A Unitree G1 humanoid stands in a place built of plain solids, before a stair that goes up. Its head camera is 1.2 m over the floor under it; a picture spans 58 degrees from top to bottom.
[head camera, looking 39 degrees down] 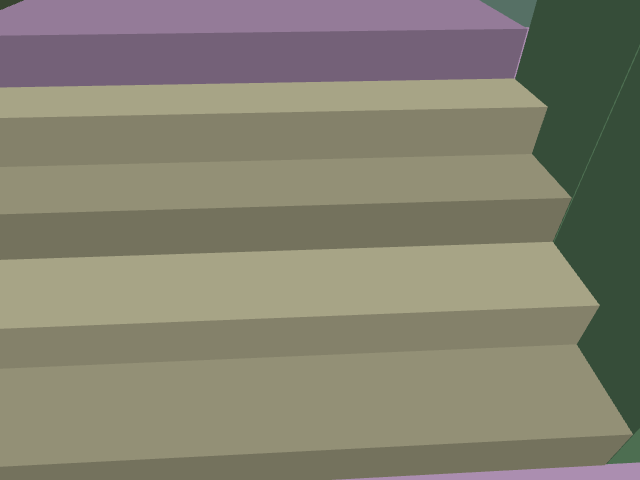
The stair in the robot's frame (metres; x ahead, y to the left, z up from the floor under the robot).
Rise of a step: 0.17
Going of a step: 0.27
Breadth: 1.95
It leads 3 degrees to the left of straight ahead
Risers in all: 5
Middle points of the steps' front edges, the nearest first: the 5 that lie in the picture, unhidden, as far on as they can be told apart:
0.47 0.21 0.17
0.74 0.22 0.33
1.01 0.24 0.50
1.28 0.25 0.67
1.55 0.26 0.83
